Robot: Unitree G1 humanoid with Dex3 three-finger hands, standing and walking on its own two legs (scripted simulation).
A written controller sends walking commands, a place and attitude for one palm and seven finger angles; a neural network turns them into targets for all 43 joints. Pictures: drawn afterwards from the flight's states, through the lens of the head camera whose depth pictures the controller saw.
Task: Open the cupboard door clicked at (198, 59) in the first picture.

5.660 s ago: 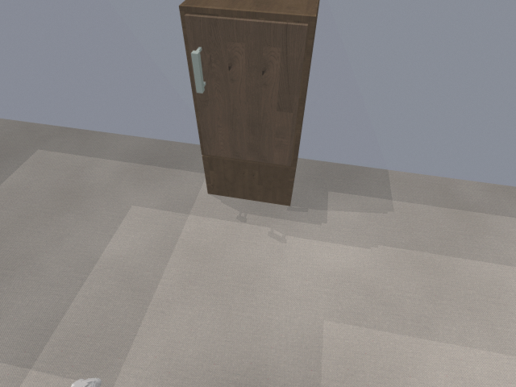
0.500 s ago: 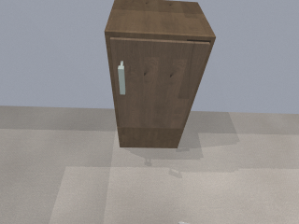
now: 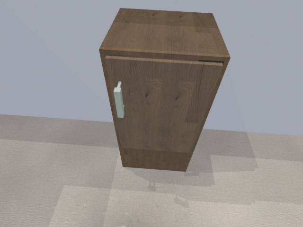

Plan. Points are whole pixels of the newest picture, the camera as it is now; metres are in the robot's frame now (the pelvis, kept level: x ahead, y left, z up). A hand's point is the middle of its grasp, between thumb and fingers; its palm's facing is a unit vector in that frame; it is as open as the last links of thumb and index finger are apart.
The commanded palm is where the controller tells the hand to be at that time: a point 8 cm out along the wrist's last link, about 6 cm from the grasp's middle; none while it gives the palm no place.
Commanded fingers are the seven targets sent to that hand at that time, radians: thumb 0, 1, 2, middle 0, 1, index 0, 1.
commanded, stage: come to a stop and stand still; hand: left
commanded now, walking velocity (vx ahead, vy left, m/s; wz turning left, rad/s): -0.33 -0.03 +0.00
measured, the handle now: (120, 99) +0.58 +0.17 -0.04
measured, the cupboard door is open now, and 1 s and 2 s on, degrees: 0 0 0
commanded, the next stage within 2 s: look again from close up in 1.32 s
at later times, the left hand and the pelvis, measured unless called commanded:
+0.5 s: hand out of the picture +0.04 +0.14 -0.16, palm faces +0.04 -0.96 -0.28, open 7.4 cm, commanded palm none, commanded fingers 0.00 0.90 0.90 -0.20 -0.30 -0.20 -0.30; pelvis +0.00 -0.06 -0.01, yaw -1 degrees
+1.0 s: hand out of the picture -0.02 +0.17 -0.18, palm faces +0.08 -0.97 -0.21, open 7.4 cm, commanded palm none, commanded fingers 0.00 0.90 0.90 -0.20 -0.30 -0.20 -0.30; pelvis -0.02 -0.02 +0.00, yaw +1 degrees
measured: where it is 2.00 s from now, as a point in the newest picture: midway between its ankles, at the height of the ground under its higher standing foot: outside the picture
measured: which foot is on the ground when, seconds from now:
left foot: up 0.00-0.00, down 0.02-0.42, up 0.44-0.86, down 0.88-1.00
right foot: down 0.00-0.04, up 0.06-0.40, down 0.42-1.00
